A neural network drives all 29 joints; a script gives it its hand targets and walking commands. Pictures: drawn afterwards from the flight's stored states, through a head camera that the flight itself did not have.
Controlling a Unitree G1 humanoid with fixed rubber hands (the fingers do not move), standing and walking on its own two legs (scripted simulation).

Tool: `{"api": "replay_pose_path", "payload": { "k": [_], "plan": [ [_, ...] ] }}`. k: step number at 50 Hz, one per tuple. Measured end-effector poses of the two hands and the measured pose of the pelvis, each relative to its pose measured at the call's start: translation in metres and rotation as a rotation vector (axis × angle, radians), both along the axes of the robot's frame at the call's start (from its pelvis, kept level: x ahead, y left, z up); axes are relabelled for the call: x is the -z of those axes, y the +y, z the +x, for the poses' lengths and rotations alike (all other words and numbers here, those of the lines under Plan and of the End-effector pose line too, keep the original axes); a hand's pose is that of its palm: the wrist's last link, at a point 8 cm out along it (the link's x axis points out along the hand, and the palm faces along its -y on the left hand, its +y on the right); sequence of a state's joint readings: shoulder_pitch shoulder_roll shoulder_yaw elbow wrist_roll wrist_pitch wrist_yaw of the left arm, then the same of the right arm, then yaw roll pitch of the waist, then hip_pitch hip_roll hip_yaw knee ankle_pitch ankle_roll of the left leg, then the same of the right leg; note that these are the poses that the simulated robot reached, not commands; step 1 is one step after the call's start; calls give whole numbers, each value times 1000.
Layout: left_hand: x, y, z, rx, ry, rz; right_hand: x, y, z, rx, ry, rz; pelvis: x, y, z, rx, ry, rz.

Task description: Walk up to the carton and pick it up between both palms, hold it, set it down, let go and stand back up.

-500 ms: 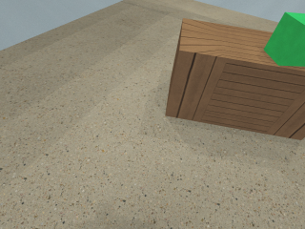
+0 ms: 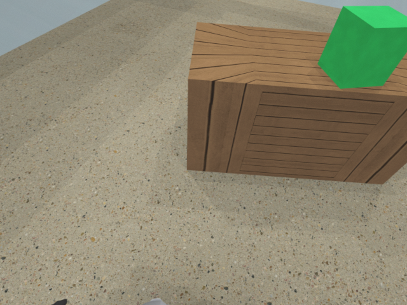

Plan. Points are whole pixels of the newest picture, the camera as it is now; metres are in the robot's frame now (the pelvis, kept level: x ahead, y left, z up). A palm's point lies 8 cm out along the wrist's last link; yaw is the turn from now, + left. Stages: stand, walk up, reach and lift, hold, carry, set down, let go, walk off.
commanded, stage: walk up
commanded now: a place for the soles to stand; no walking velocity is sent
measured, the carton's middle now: (363, 47) +1.08 -0.65 +0.01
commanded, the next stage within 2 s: none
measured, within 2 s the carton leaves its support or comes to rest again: neither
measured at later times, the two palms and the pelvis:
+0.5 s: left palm (146, 210) +0.36 +0.15 -0.10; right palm out of the picture +0.15 -0.53 -0.10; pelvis +0.19 -0.17 -0.02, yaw -6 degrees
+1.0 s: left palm (201, 189) +0.45 +0.02 -0.13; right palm out of the picture +0.33 -0.65 -0.06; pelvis +0.35 -0.30 +0.00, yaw -4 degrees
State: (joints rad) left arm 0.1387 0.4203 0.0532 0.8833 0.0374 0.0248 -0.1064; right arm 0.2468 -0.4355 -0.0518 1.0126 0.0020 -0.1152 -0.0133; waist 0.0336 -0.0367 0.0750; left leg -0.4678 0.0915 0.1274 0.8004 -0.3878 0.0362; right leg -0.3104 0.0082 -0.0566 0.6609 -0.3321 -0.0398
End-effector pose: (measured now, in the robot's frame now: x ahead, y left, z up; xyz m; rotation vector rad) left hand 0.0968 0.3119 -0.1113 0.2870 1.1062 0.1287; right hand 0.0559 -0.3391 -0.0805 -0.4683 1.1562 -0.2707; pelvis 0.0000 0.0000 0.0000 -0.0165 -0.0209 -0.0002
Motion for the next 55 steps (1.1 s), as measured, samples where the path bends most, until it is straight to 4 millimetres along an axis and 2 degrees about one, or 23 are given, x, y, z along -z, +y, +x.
{"api": "replay_pose_path", "payload": {
  "k": [2,5,11,15,18,21,23,26,30,34,38,42,47,51,55],
  "plan": [
    [11,-2,10,-8,15,-10,3,0,15,-11,-14,-7,7,-2,20,2,0,-8],
    [22,-10,32,-2,50,-6,2,-6,25,21,-35,-19,11,-12,46,16,-3,20],
    [17,-40,94,45,66,-21,-14,-37,34,100,-12,-33,0,-41,92,55,-15,42],
    [7,-65,146,73,46,-13,-16,-72,39,138,30,-44,-2,-67,120,73,-13,45],
    [0,-89,191,95,16,5,-12,-105,46,171,67,-50,1,-94,144,85,-10,51],
    [-5,-118,234,102,-29,32,0,-146,59,203,105,-55,11,-128,171,94,-8,53],
    [-6,-139,255,99,-66,55,11,-172,74,218,131,-58,17,-150,184,102,-18,29],
    [-11,-168,270,101,-81,63,15,-195,111,226,115,-43,14,-173,200,102,-13,40],
    [-14,-200,275,89,-58,53,13,-209,169,152,53,-10,5,-195,225,93,-8,31],
    [-8,-221,276,74,-23,32,11,-216,216,95,29,10,2,-213,251,75,-7,10],
    [10,-233,280,37,24,8,8,-223,251,57,11,4,6,-229,281,57,-8,-3],
    [25,-251,296,39,78,5,3,-242,266,82,-26,-32,12,-247,307,54,-16,28],
    [23,-279,328,57,89,-9,-14,-279,273,119,-19,-71,5,-277,333,71,-22,39],
    [17,-302,359,70,77,-1,-19,-317,278,132,5,-88,4,-305,350,80,-18,36],
    [12,-332,395,87,57,30,-13,-365,283,160,32,-99,10,-345,370,87,-11,43]
  ]
}}
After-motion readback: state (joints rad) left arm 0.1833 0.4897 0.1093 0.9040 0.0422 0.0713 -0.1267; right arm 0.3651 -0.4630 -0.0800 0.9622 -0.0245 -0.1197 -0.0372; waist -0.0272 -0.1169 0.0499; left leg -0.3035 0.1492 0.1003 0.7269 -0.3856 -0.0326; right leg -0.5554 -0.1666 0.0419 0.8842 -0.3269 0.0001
